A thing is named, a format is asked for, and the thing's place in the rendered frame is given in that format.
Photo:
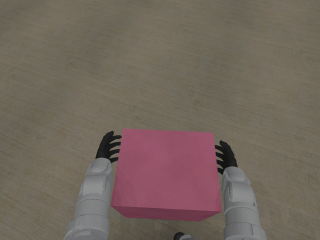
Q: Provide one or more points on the robot left forearm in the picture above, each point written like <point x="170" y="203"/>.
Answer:
<point x="90" y="220"/>

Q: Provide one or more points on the carton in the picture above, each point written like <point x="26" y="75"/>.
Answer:
<point x="167" y="175"/>

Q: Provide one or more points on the left robot hand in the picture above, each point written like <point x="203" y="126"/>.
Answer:
<point x="105" y="146"/>

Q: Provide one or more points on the robot right forearm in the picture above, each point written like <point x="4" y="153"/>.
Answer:
<point x="240" y="207"/>

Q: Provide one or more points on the right robot hand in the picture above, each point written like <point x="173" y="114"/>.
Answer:
<point x="228" y="157"/>

